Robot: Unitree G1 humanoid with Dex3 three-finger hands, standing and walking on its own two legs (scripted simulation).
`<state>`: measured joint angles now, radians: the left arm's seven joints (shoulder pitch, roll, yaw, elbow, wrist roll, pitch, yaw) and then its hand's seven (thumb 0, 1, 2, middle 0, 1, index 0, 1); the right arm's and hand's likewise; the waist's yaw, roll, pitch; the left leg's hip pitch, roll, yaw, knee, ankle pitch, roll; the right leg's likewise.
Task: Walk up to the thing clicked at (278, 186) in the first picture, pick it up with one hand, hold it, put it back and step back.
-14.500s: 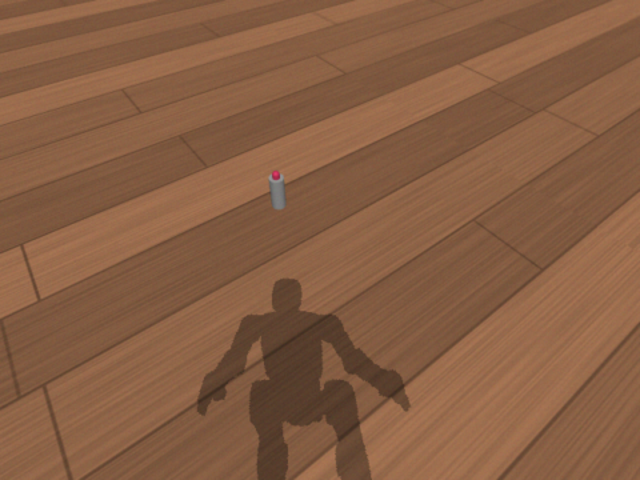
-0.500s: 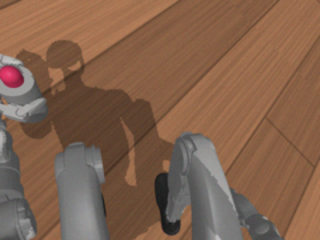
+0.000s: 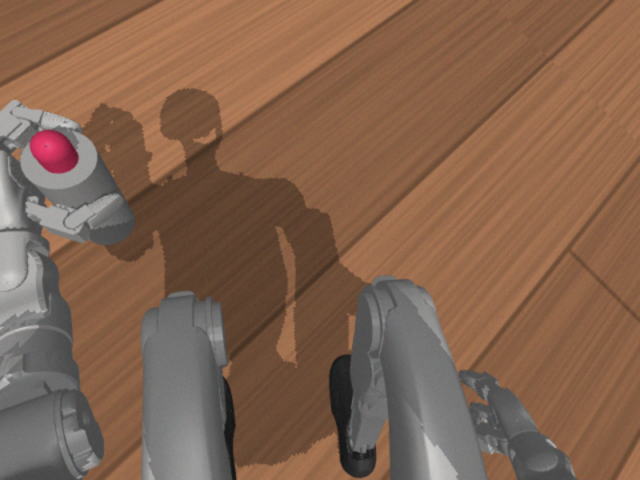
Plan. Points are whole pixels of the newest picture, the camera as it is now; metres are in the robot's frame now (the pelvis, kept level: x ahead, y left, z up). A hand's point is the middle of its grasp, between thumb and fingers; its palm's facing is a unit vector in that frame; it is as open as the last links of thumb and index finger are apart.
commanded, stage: settle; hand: left
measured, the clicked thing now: (82, 188) +0.44 +0.26 -0.05
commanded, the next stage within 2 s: lift in 0.36 s
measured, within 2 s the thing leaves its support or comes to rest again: neither
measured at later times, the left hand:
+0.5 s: hand (66, 174) +0.43 +0.26 +0.00, palm faces +0.20 -0.98 -0.02, open 10.2 cm
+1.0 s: hand (35, 151) +0.42 +0.25 +0.08, palm faces +0.16 -0.99 -0.03, open 10.1 cm
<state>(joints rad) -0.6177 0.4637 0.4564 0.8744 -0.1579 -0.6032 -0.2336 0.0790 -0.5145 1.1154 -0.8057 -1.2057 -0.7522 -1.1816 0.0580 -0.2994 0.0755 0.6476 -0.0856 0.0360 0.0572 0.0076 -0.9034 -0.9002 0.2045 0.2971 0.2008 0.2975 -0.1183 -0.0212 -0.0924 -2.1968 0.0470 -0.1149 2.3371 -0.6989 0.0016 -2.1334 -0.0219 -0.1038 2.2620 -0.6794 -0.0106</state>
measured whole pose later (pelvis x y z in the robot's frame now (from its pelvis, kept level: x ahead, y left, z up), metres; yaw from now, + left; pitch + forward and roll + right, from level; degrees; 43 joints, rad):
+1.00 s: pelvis +0.00 +0.00 +0.08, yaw +3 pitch +33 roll -4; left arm -0.50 0.35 0.38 0.70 -0.18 -0.49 -0.24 0.07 -0.51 1.11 -0.82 -1.18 -0.77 -1.16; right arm 0.13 -0.28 0.01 0.64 -0.01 0.00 0.02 0.01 -0.92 -0.90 0.20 0.30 0.20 0.30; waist -0.07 0.01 -0.19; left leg -1.98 0.04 -0.06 2.08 -0.67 0.00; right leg -1.94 -0.03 -0.06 2.04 -0.67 -0.01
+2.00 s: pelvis +0.05 +0.01 +0.32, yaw +6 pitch +16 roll -3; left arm -0.15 0.24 0.17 0.38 -0.19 -0.34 -0.10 0.07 -0.51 1.11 -0.82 -1.18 -0.77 -1.15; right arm 0.22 -0.23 0.01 0.63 0.02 -0.06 -0.03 0.01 -0.91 -0.90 0.20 0.30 0.20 0.30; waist -0.03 0.02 -0.12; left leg -0.98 0.04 -0.01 1.22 -0.52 0.01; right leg -0.94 -0.02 -0.05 1.17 -0.51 0.01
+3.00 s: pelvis +0.08 +0.00 +0.37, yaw +6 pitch +8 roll -1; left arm -0.13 0.19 0.15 0.41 -0.19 -0.36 -0.11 0.06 -0.49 1.09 -0.82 -1.17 -0.77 -1.14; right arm 0.24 -0.23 0.00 0.65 0.01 -0.02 -0.03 0.01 -0.91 -0.90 0.20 0.30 0.20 0.30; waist -0.03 0.01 -0.06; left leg -0.62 0.04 0.00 0.91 -0.44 -0.01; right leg -0.60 -0.01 -0.04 0.88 -0.43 0.00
